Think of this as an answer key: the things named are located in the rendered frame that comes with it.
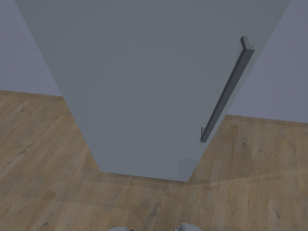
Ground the fridge door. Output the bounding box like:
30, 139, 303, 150
14, 0, 292, 182

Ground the handle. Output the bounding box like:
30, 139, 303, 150
200, 36, 255, 142

